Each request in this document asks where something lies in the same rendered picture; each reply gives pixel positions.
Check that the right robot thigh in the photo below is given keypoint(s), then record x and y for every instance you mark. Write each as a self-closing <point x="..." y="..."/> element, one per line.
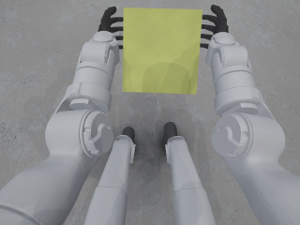
<point x="190" y="203"/>

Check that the left robot upper arm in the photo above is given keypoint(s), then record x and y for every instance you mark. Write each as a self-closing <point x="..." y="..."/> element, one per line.
<point x="46" y="193"/>

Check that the robot right forearm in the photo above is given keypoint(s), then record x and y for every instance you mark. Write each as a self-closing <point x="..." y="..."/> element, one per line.
<point x="233" y="78"/>

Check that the right robot hand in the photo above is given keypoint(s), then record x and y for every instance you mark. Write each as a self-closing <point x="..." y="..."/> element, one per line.
<point x="220" y="22"/>

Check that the robot thigh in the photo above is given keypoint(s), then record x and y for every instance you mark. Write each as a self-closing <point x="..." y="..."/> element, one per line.
<point x="190" y="203"/>
<point x="110" y="200"/>

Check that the right robot upper arm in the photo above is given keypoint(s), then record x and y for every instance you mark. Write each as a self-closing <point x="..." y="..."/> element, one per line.
<point x="251" y="146"/>

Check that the carton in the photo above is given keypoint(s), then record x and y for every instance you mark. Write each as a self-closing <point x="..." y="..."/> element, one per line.
<point x="161" y="50"/>

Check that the left robot thigh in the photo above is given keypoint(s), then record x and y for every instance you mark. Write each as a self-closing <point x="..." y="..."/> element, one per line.
<point x="110" y="200"/>

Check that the robot left forearm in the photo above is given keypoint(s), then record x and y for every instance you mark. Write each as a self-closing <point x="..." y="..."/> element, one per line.
<point x="91" y="86"/>

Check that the left robot hand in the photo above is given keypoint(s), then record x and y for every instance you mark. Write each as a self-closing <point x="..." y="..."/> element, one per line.
<point x="106" y="22"/>

